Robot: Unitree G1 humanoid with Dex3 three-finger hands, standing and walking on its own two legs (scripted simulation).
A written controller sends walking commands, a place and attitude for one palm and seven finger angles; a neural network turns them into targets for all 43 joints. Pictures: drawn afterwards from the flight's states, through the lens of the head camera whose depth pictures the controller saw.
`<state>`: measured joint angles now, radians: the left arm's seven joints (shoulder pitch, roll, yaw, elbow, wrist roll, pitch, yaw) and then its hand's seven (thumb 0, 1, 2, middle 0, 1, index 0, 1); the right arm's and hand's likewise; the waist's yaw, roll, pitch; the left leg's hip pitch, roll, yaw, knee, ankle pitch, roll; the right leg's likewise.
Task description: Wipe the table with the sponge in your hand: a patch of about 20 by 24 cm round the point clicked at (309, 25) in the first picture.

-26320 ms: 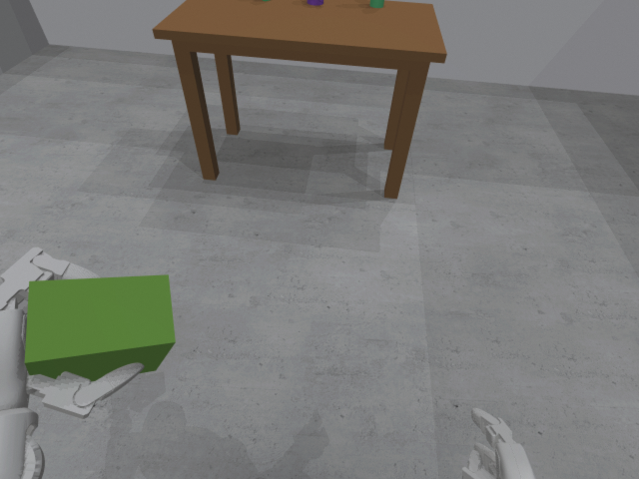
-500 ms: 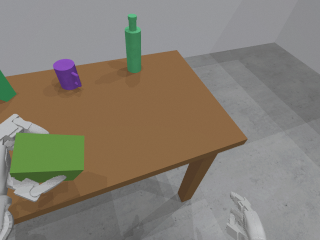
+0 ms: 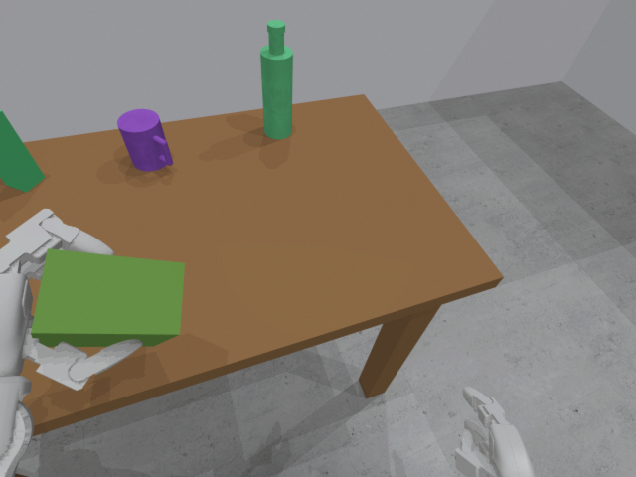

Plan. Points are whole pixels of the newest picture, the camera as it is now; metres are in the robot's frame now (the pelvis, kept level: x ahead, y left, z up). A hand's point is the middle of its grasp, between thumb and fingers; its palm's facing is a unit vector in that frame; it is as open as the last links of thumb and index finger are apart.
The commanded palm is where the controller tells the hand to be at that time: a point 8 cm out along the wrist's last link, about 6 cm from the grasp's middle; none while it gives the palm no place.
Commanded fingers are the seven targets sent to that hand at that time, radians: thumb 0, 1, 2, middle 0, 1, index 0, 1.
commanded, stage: turn the palm down, sponge in hand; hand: left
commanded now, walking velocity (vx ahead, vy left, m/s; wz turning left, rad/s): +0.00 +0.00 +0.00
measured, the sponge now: (128, 306) +0.24 +0.22 +0.13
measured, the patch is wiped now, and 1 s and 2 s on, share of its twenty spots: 0.00 0.00 0.00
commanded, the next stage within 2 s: none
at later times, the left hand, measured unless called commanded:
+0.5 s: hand (59, 325) +0.20 +0.25 +0.16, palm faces +0.50 -0.56 -0.66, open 10.7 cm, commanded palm +0.16 +0.26 +0.18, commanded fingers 0.00 0.10 1.30 -1.20 -1.60 -1.20 -1.60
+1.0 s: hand (69, 322) +0.22 +0.26 +0.13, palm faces +0.24 -0.37 -0.90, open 10.6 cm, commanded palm +0.19 +0.25 +0.19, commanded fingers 0.00 0.10 1.30 -1.20 -1.60 -1.20 -1.60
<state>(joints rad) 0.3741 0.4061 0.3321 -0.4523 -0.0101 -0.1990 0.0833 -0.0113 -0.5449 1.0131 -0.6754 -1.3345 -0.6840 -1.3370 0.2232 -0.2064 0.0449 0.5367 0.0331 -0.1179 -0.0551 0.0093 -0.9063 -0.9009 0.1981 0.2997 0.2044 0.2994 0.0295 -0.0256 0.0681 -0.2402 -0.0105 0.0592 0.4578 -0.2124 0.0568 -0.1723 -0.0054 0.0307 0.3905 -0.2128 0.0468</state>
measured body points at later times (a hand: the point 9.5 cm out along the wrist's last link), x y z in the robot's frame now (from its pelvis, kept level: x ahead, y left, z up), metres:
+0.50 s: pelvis -0.01 -0.08 -0.02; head -0.01 -0.09 +0.43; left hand +0.17 +0.28 +0.20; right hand +0.20 -0.29 -0.11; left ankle +0.02 +0.08 -0.74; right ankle -0.01 -0.15 -0.74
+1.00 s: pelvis +0.01 -0.06 -0.02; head +0.03 -0.10 +0.43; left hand +0.20 +0.28 +0.18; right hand +0.21 -0.30 -0.12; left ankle +0.02 +0.08 -0.74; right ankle -0.01 -0.15 -0.74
